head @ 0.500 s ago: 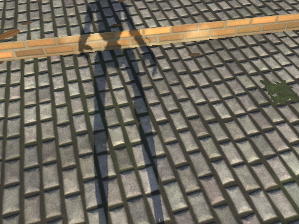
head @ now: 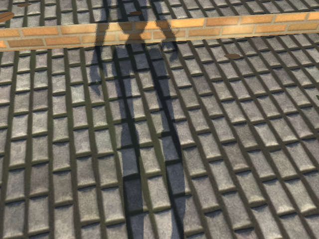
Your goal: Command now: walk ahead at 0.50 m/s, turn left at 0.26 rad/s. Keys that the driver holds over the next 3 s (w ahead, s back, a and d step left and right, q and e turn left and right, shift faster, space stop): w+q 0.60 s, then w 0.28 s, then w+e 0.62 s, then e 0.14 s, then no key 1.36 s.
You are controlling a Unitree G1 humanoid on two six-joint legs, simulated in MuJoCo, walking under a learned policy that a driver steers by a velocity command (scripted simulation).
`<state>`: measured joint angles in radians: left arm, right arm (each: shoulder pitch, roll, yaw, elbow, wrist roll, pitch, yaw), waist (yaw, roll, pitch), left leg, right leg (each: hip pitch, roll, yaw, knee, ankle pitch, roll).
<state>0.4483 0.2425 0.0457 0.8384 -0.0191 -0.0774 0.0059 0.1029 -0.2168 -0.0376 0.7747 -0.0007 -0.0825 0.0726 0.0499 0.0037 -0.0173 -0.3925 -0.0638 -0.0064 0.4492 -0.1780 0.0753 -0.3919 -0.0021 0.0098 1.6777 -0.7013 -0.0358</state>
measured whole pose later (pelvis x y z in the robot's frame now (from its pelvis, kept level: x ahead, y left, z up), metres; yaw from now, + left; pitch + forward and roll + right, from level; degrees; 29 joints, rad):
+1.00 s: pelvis +0.48 +0.14 +0.01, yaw +25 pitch +2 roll +0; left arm 0.27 0.30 0.07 0.85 -0.03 -0.09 -0.01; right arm 0.20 -0.24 -0.05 0.74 0.00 -0.06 0.03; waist 0.01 -0.03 0.03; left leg -0.29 -0.03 0.05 0.44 -0.18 0.06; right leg -0.50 -0.10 0.01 1.16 -0.34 -0.01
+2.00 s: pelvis +0.95 +0.25 +0.00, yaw -2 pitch +1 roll +0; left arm 0.20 0.29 0.05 0.73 0.00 0.05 0.03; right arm 0.11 -0.22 -0.02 0.74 -0.02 -0.03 0.01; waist 0.00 -0.02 0.05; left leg -0.40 -0.03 0.00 0.48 -0.11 0.03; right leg -0.38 0.02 0.09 0.94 -0.55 0.07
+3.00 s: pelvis +1.00 +0.22 +0.00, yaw -1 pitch -2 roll +0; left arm 0.26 0.21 0.02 1.02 0.01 -0.02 0.03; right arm 0.15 -0.23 -0.04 1.05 0.00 0.03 -0.04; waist -0.01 0.01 0.04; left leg -0.27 0.01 -0.04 0.50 -0.20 -0.02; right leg -0.13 0.02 0.03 0.50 -0.34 -0.01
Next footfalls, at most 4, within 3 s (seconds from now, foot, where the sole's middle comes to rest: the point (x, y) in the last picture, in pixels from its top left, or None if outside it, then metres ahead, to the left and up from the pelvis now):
0.34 right None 0.38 -0.10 -0.77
0.84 left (111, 228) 0.51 0.25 -0.77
1.38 right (144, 153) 0.88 0.14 -0.77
1.82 left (109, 119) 1.09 0.35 -0.77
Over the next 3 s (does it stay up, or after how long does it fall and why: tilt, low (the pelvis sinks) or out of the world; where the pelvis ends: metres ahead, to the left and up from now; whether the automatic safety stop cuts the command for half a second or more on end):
stays up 1.00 0.22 0.00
